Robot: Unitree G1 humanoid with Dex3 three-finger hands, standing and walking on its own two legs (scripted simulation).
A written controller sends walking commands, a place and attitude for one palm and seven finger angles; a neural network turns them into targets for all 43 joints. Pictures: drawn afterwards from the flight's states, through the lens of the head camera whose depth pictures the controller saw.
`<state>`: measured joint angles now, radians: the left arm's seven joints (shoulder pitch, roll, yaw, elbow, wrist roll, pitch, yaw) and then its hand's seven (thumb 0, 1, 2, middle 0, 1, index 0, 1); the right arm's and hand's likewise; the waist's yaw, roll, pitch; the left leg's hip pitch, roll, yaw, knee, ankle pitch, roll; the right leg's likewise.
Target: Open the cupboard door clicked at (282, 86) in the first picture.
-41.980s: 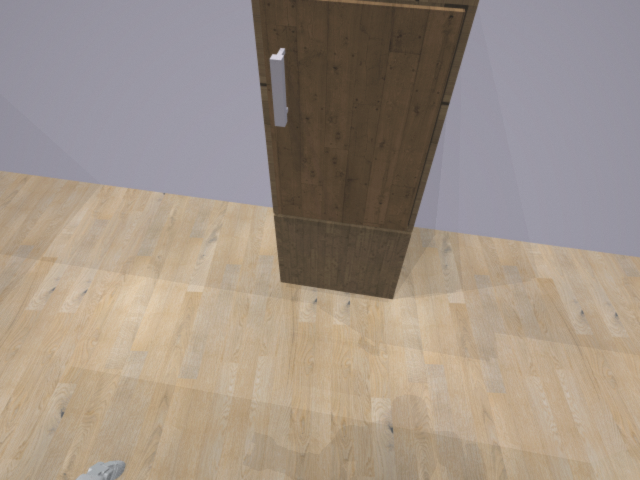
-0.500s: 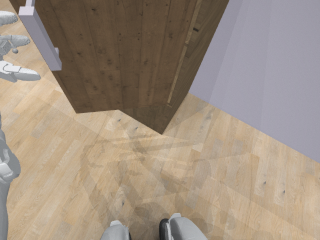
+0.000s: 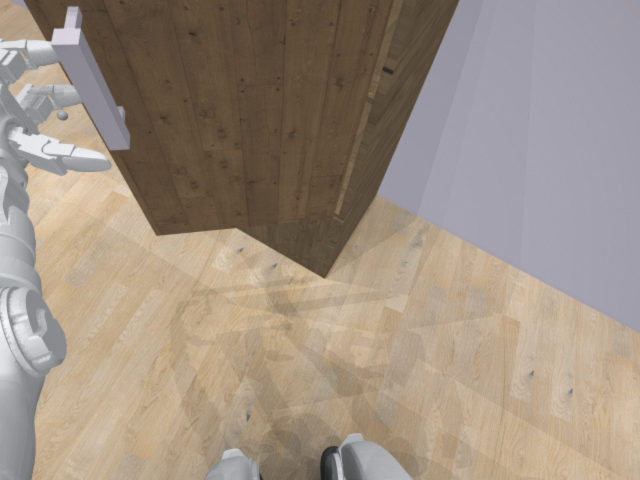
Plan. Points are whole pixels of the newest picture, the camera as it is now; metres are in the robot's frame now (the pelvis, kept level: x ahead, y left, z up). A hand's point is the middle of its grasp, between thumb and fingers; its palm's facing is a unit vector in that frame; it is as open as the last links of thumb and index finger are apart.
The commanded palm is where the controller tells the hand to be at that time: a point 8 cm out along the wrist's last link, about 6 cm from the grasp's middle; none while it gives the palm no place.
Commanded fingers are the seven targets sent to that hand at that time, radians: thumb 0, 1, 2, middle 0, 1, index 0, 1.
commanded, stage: slide the fingers in behind the handle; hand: left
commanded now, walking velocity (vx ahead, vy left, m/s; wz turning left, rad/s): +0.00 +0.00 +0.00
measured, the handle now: (98, 84) +0.57 +0.22 +0.10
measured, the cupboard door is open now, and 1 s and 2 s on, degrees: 40 40 39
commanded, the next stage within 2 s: close the thumb around the handle in 0.96 s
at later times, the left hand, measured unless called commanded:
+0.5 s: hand (102, 112) +0.53 +0.20 +0.10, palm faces +0.07 -1.00 -0.01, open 14.0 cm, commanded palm +0.50 +0.24 +0.10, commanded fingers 0.00 -0.50 0.30 -0.30 -1.20 -0.30 -1.20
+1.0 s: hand (107, 114) +0.52 +0.20 +0.10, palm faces +0.07 -1.00 +0.00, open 14.0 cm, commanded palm +0.50 +0.24 +0.10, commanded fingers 0.00 -0.50 0.30 -0.30 -1.20 -0.30 -1.20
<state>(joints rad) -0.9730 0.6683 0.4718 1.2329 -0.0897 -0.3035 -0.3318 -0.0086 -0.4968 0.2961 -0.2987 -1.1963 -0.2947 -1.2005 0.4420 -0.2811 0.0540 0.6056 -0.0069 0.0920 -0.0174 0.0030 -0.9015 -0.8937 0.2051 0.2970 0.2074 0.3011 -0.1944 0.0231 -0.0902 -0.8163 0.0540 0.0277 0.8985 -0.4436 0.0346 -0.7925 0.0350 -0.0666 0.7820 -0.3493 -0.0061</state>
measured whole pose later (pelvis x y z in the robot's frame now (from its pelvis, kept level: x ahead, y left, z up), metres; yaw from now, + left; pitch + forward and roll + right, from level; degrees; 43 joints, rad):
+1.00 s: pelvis +0.00 -0.01 +0.00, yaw +1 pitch +20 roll -3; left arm -1.01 0.58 0.42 1.25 -0.08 -0.34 -0.22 -0.01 -0.50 0.30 -0.30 -1.20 -0.30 -1.20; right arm 0.44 -0.28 0.04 0.63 -0.01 0.06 -0.01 0.00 -0.90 -0.89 0.20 0.30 0.21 0.30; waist -0.19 0.03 -0.08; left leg -0.82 0.05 0.02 0.90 -0.43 0.02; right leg -0.81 0.03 -0.07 0.81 -0.36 -0.02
